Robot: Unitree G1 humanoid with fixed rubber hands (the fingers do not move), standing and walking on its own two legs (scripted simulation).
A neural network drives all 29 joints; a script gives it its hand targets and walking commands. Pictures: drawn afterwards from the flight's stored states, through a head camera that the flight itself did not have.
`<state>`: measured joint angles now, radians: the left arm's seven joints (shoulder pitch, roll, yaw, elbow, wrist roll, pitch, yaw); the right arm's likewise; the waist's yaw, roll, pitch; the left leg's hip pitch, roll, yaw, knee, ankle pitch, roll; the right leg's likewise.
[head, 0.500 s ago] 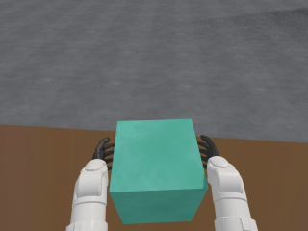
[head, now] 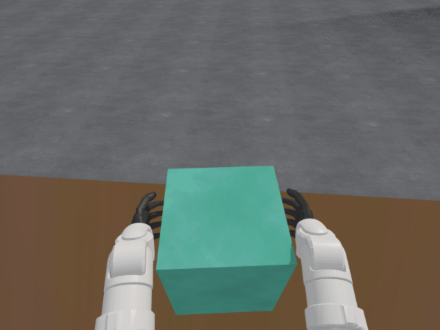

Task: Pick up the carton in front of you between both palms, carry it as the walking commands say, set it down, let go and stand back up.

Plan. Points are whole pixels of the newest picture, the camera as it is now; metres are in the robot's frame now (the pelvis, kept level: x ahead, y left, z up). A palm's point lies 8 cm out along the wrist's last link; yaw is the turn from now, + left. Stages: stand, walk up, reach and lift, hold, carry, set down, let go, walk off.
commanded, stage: hold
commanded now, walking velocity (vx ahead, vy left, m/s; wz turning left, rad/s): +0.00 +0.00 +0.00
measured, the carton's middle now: (222, 243) +0.30 +0.00 -0.02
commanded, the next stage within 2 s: carry in 0.68 s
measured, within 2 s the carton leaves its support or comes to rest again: neither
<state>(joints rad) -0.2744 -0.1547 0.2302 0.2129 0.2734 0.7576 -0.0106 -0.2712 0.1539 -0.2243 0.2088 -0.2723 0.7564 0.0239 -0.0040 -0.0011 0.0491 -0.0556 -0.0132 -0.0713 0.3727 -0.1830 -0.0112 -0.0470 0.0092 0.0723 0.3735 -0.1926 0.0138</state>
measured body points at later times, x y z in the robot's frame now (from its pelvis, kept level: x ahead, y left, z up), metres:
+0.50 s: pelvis +0.00 +0.00 +0.00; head -0.03 +0.00 +0.45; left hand +0.30 +0.15 +0.04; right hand +0.30 -0.15 +0.04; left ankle +0.02 +0.13 -0.74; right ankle +0.02 -0.13 -0.74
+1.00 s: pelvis +0.06 -0.02 -0.01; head +0.03 -0.02 +0.44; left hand +0.36 +0.13 +0.07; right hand +0.35 -0.18 +0.07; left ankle +0.03 +0.11 -0.72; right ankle +0.02 -0.14 -0.74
